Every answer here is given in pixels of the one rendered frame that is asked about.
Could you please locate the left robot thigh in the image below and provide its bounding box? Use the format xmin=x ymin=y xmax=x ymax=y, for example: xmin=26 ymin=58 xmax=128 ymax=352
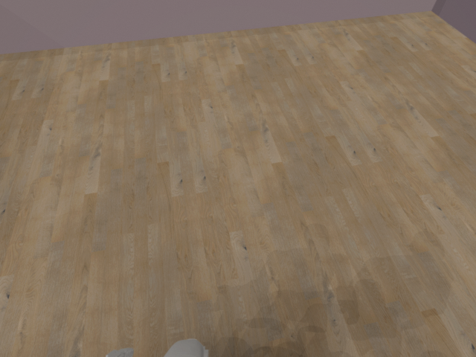
xmin=164 ymin=339 xmax=208 ymax=357

